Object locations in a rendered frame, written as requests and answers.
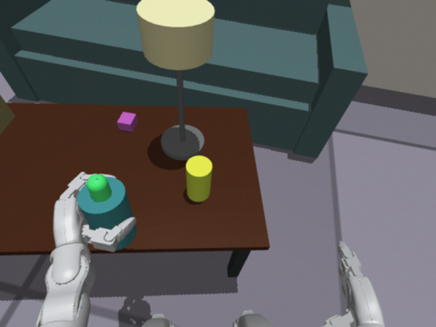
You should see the sofa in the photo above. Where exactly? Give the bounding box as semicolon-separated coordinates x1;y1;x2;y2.
0;0;368;158

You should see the left robot arm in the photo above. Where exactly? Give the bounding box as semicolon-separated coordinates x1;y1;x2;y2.
35;243;95;327

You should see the left robot hand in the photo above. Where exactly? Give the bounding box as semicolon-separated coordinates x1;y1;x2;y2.
53;172;136;252

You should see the desk lamp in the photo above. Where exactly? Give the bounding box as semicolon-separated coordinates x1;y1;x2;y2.
136;0;215;160

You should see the coffee table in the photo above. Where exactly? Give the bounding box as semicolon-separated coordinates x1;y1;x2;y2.
0;103;270;277

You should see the right robot hand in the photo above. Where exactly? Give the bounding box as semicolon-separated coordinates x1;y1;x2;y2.
322;240;385;327

